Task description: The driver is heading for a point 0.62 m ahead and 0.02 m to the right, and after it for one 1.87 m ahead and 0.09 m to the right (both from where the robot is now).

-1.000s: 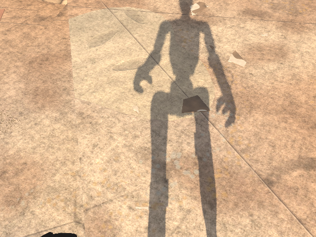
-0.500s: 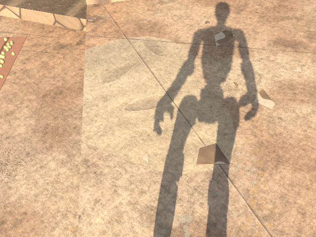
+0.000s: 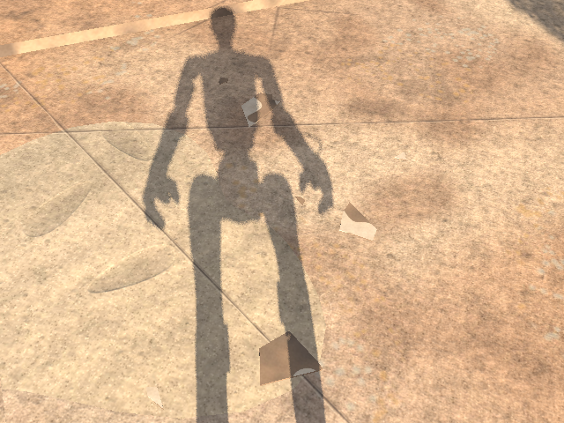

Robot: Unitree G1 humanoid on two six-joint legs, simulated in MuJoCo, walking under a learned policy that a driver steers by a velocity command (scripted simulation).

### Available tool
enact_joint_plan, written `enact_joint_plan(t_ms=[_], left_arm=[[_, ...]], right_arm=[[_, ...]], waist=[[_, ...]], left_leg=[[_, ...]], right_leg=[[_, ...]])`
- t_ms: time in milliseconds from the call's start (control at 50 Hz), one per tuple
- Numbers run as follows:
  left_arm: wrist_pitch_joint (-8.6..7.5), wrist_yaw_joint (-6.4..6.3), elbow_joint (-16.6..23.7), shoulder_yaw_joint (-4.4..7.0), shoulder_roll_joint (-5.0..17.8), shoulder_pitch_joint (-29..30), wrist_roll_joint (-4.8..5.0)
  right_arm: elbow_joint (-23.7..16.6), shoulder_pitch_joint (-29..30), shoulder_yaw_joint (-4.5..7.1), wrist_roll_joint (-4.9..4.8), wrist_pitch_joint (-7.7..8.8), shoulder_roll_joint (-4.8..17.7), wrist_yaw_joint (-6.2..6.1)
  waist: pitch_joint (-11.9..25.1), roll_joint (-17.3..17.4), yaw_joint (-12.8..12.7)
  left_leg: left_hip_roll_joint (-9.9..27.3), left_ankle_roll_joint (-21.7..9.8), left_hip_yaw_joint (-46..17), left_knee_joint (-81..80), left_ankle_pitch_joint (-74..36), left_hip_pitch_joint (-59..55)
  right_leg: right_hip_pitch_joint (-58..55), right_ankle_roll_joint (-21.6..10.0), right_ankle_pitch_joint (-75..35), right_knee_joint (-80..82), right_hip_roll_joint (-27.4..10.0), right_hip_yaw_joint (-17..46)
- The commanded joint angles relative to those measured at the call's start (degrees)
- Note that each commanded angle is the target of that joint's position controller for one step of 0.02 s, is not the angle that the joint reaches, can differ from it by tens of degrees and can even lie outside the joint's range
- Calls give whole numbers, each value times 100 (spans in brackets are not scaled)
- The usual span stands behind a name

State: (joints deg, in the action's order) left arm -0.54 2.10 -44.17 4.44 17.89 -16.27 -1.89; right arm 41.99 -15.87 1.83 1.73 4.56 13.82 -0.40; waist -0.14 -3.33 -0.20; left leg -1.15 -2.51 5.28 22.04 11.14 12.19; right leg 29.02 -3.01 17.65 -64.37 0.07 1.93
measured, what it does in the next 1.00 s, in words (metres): walks ahead: right foot, then left foot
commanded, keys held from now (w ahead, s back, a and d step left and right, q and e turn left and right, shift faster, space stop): w+e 0.04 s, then e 0.30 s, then no key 0.02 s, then q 0.64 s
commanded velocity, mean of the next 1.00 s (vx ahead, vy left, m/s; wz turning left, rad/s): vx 0.14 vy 0.00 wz -0.08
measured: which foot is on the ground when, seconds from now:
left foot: down 0.00-0.30, up 0.32-0.80, down 0.82-1.00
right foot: up 0.00-0.28, down 0.30-0.82, up 0.84-1.00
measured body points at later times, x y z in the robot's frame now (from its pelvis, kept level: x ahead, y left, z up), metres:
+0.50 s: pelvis +0.17 -0.06 -0.01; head +0.21 -0.08 +0.44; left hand +0.37 +0.16 -0.12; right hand +0.21 -0.33 -0.15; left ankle +0.19 +0.09 -0.67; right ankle +0.24 -0.12 -0.74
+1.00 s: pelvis +0.19 -0.03 +0.00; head +0.22 -0.01 +0.45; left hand +0.32 +0.24 -0.13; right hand +0.27 -0.32 -0.11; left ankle +0.18 +0.05 -0.74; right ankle +0.19 -0.16 -0.68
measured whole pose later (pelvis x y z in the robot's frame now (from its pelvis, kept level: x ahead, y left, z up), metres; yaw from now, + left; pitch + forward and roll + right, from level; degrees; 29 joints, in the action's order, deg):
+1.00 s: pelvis +0.19 -0.03 +0.00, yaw +1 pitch +1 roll -1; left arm 2.5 -1.5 -43.2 3.6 16.2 -10.6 -1.2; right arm 44.1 -16.9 3.6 0.4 -2.4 15.3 -0.6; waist -1.9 -1.8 0.5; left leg -3.7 -3.8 -4.5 24.5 14.0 11.1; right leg 28.0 1.7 22.8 -57.4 1.9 0.6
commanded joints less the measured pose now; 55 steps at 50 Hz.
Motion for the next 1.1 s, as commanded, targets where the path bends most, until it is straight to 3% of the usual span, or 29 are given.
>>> enact_joint_plan(t_ms=[20,100,160,200,240,260,280,300,320,340,360,380,400,420,460,500,560,620,740,780,800,820,840,860,880,900,940,980,1100], left_arm=[[36,123,446,2,96,89,-28],[30,158,726,-73,-47,757,-25],[-12,224,881,-172,-215,1195,-6],[-9,230,947,-156,-140,1256,-23],[-23,188,953,-90,25,1011,-87],[-59,153,872,-34,125,598,-129],[-132,79,654,39,229,-88,-205],[-197,-28,568,161,665,-578,-241],[-169,-93,742,321,1396,-411,-90],[-53,-151,838,379,1298,-766,259],[18,-222,845,276,959,-294,253],[52,-251,868,113,453,145,251],[51,-274,831,-3,174,368,251],[34,-289,810,-70,18,498,233],[-62,-273,706,-121,12,500,90],[-141,-270,585,-167,-23,495,31],[-139,-291,461,-193,-4,513,7],[-19,-331,396,-108,243,392,36],[112,-452,276,-29,322,300,56],[146,-484,240,7,388,407,104],[160,-492,188,34,421,343,109],[164,-481,240,22,300,330,106],[150,-476,519,-64,-50,469,149],[196,-489,561,-50,82,942,83],[242,-445,530,-47,48,799,80],[250,-415,454,-28,86,677,105],[248,-378,393,27,271,529,30],[252,-340,424,18,245,544,53],[263,-367,701,-73,196,974,124]], right_arm=[[-155,-251,160,-60,170,584,38],[32,-346,175,-56,138,608,26],[108,-347,216,-88,87,749,-5],[170,-451,270,-108,27,895,-37],[195,-456,327,-131,-66,1038,-91],[195,-437,347,-153,-123,1096,-120],[162,-397,352,-189,-172,1124,-129],[70,-676,314,-150,-182,989,-112],[-222,-1319,157,-147,-251,335,-57],[-200,-966,205,-1,-346,729,-64],[-229,-626,197,-70,-387,689,-69],[-199,-376,158,-60,-385,630,-77],[-174,-318,146,-14,-429,604,-78],[-80,-528,143,30,-534,593,-69],[122,-790,122,-4,-677,487,-42],[227,-799,91,-65,-736,354,-14],[250,-423,92,-56,-803,375,0],[156,-79,152,-62,-818,530,22],[74,-66,146,-102,-732,362,33],[128,-352,137,-122,-686,294,35],[116,-412,142,-114,-648,365,37],[67,-443,205,-44,-600,683,24],[-92,-310,396,-40,-581,1400,13],[6,-639,447,-4,-586,1410,-20],[29,-583,415,-44,-583,1225,-60],[-12,-241,391,-87,-604,1107,-75],[-169,174,366,-134,-629,964,-68],[-180,15,379,-160,-626,949,-27],[-187,-328,498,-95,-672,1195,-38]], waist=[[-47,851,-23],[-286,791,-7],[-253,927,99],[-162,990,143],[29,1046,57],[247,982,-106],[647,674,-414],[1148,11,-560],[1862,-1109,-4],[2611,-386,-527],[1864,-102,-335],[1154,179,-178],[761,151,26],[672,31,173],[786,70,271],[755,57,297],[432,-248,137],[197,-284,-19],[158,-126,-63],[235,-120,123],[160,-8,182],[113,537,136],[-161,1674,21],[-361,1514,407],[-244,1023,192],[-255,788,2],[-28,899,-108],[246,824,-11],[236,1091,318]], left_leg=[[1595,-663,-1156,-1288,-1091,-632],[1427,-619,-168,-1072,-2984,-624],[1254,-418,412,-816,-3383,-470],[1354,-325,494,-496,-3718,-741],[1452,-242,536,194,-4353,-1051],[1447,-210,570,918,-4493,-1084],[1270,-80,677,2049,-3934,-888],[1012,150,703,3611,-1788,183],[71,461,402,5665,2991,2117],[60,476,-586,6080,2621,2298],[314,474,-682,6038,2067,2499],[496,463,-643,5534,1670,2397],[597,462,-655,5079,1458,2118],[600,466,-610,4807,1302,1642],[461,408,-536,4525,1088,983],[420,365,-625,3921,920,689],[361,294,-683,2935,780,607],[239,240,-581,2613,1057,813],[91,76,-338,1915,1580,732],[-17,-64,-213,957,1124,196],[27,-170,-405,208,602,-89],[596,-369,-1378,-515,540,-334],[2003,-960,-3417,-713,-847,-497],[2290,-1517,-3465,-680,-2272,-275],[1979,-1575,-2979,-534,-2579,-295],[1592,-1353,-2550,-477,-2459,-292],[1153,-1099,-2185,-278,-2939,-638],[1049,-1097,-2131,-114,-3350,-945],[1054,-1123,-2677,106,-2921,-1048]], right_leg=[[1061,121,-481,-181,-345,198],[1161,252,-1135,792,-337,-101],[330,152,-1675,2148,-216,-522],[17,38,-1500,2572,-91,-706],[-337,-151,-987,2878,118,-801],[-771,-275,-871,3134,278,-781],[-1588,-408,-1317,3715,454,-724],[-2879,-624,-3073,3715,-343,188],[-4494,-1676,-6673,3111,-2203,2530],[-4464,-2044,-6272,3570,-2185,2997],[-3789,-1924,-5289,3831,-2027,2376],[-2916,-1644,-4679,4103,-1721,1871],[-2310,-1341,-4336,4322,-1399,1538],[-1807,-1194,-4191,4496,-1216,1218],[-1336,-1076,-4346,4642,-1120,827],[-1140,-959,-3740,4861,-1084,590],[-1093,-759,-1794,5187,-1026,504],[-1306,-885,-593,5258,-1212,710],[-1802,-1086,-873,4839,-1503,745],[-1718,-884,-1245,4494,-1416,476],[-1513,-622,-1297,4254,-1321,283],[-1088,-252,-900,3541,-991,-74],[161,245,563,2565,68,-821],[404,313,1444,1369,296,-401],[380,352,1259,736,210,-84],[407,376,893,565,155,14],[481,459,543,387,145,-11],[466,562,498,405,154,-56],[253,574,616,1559,143,-5]])
Next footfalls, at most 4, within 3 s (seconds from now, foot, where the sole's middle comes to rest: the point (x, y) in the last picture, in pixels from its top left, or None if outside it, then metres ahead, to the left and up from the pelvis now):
0.30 right None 0.28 -0.13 -0.78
0.82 left None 0.22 0.05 -0.78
1.26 right None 0.26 -0.15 -0.78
1.68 left None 0.20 0.04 -0.78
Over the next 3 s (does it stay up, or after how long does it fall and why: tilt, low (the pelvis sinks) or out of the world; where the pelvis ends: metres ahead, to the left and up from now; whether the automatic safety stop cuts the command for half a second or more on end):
stays up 0.61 0.02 0.00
